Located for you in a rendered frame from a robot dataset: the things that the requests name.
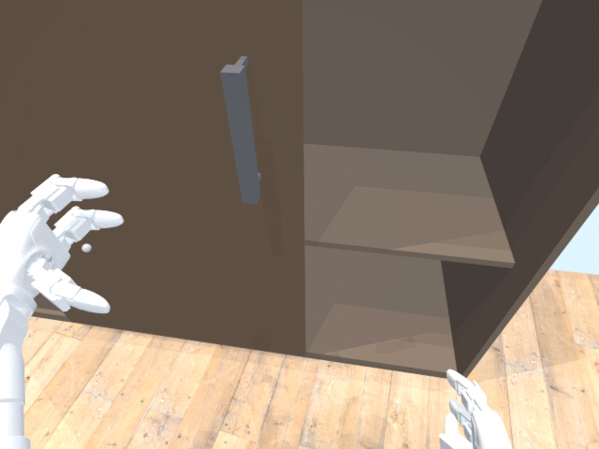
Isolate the handle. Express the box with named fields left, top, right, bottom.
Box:
left=220, top=56, right=261, bottom=204

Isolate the robot left forearm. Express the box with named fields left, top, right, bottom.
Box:
left=0, top=280, right=37, bottom=449

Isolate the wardrobe door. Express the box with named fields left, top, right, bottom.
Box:
left=34, top=293, right=60, bottom=311
left=0, top=0, right=306, bottom=356

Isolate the right robot hand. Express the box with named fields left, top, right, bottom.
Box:
left=439, top=369, right=512, bottom=449

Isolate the left robot hand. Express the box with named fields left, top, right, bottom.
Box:
left=0, top=174, right=124, bottom=313

